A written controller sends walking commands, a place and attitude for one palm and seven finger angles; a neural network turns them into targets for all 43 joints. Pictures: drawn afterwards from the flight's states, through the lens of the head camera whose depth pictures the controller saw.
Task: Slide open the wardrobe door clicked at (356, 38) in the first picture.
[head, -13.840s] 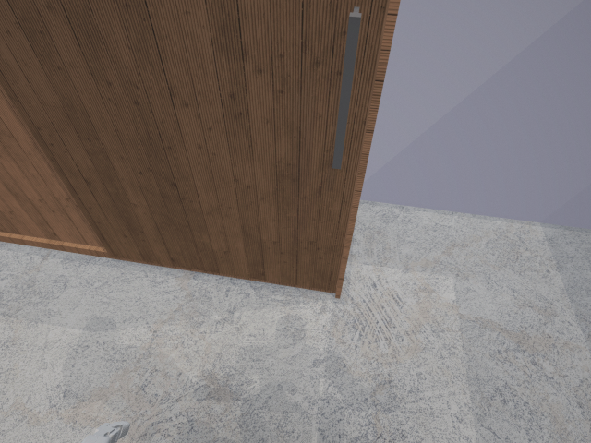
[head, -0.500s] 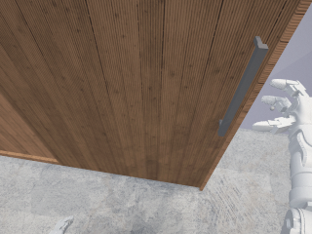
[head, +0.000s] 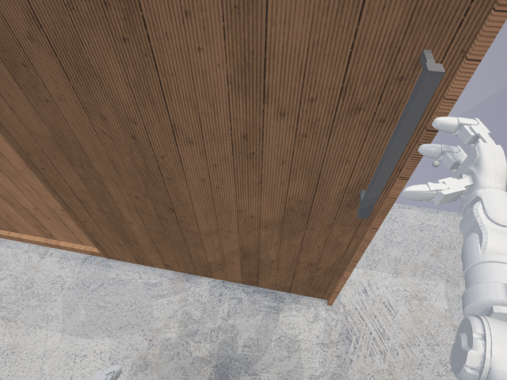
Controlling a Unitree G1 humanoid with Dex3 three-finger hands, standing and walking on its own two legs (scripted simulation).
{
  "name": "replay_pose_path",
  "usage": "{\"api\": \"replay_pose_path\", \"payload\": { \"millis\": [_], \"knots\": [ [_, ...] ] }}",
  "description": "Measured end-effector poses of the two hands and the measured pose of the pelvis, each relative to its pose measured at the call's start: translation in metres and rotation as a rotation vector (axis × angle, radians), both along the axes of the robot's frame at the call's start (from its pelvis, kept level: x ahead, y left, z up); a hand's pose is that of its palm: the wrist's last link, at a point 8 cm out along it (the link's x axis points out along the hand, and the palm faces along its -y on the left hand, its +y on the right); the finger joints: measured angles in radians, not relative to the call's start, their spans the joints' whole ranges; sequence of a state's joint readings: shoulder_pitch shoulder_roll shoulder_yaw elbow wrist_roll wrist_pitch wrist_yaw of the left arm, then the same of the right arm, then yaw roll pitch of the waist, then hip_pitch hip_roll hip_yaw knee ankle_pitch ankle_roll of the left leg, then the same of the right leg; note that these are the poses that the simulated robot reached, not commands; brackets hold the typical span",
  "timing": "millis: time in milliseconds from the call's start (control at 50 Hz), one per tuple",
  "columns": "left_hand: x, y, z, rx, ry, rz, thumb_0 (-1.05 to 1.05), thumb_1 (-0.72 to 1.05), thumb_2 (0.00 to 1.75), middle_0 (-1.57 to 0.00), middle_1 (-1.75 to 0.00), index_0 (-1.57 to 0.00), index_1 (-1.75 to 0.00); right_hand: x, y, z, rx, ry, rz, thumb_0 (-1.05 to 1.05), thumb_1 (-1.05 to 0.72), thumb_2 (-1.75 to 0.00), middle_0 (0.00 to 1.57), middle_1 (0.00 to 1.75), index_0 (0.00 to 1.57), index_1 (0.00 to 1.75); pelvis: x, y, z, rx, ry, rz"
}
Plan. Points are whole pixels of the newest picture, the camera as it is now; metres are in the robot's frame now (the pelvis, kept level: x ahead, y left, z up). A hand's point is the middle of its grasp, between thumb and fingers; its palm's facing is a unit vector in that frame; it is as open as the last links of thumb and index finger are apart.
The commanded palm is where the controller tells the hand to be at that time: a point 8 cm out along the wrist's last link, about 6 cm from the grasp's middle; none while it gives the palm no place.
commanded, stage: move the hooked fingers beside the handle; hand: right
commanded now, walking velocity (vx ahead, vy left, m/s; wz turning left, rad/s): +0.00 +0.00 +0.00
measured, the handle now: (388, 150) +0.49 -0.16 +0.11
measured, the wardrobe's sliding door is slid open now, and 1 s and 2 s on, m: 0.00 0.00 0.00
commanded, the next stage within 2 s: feel for the door with the fingertips in 0.36 s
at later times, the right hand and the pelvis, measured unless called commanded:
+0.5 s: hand (445, 173) +0.42 -0.23 +0.13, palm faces +0.13 +0.99 -0.02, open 14.0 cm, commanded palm +0.39 -0.27 +0.13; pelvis +0.00 +0.00 +0.00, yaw -1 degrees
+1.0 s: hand (414, 162) +0.43 -0.18 +0.14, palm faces +0.13 +0.99 -0.01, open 14.0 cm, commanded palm +0.41 -0.24 +0.13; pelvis -0.01 +0.01 +0.00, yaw -1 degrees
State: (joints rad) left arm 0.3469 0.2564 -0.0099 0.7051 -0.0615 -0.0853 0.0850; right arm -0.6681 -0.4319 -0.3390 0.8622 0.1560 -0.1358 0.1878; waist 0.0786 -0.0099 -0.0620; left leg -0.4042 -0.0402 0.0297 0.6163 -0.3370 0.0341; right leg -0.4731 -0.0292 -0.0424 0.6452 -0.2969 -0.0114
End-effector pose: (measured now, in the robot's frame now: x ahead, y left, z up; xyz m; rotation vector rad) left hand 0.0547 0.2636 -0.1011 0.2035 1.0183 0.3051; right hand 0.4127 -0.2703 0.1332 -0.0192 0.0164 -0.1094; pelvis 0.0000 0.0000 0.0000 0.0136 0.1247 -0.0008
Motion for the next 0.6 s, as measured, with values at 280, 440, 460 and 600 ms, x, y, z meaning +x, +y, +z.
{"api": "replay_pose_path", "payload": {
  "millis": [280, 440, 460, 600],
  "knots": [
    [0.026, -0.007, 0.005, 0.002, -0.043, -0.034, 0.01, 0.90, 0.90, -0.20, -0.30, -0.21, -0.30, -0.005, 0.000, -0.001, 0.009, -0.006, 0.010, -0.01, 0.50, -0.30, 0.30, 1.20, 0.30, 1.20, 0.005, -0.006, 0.001, 0.003, -0.006, -0.008],
    [0.042, -0.009, 0.010, -0.002, -0.090, -0.048, 0.01, 0.90, 0.90, -0.20, -0.30, -0.21, -0.30, -0.016, -0.004, -0.002, 0.017, 0.005, -0.018, -0.01, 0.50, -0.30, 0.30, 1.20, 0.30, 1.20, 0.006, -0.004, 0.002, 0.001, -0.023, -0.006],
    [0.043, -0.009, 0.010, -0.002, -0.095, -0.051, 0.01, 0.90, 0.90, -0.20, -0.30, -0.21, -0.30, -0.017, -0.006, -0.001, 0.011, 0.004, -0.022, -0.01, 0.50, -0.30, 0.30, 1.20, 0.30, 1.20, 0.005, -0.004, 0.002, 0.001, -0.024, -0.008],
    [0.046, -0.009, 0.008, -0.003, -0.090, -0.074, 0.01, 0.90, 0.90, -0.20, -0.30, -0.21, -0.30, -0.024, -0.003, 0.006, 0.008, -0.013, 0.001, -0.01, 0.50, -0.30, 0.30, 1.20, 0.29, 1.20, 0.001, -0.002, 0.002, 0.003, -0.033, -0.024]
  ]
}}
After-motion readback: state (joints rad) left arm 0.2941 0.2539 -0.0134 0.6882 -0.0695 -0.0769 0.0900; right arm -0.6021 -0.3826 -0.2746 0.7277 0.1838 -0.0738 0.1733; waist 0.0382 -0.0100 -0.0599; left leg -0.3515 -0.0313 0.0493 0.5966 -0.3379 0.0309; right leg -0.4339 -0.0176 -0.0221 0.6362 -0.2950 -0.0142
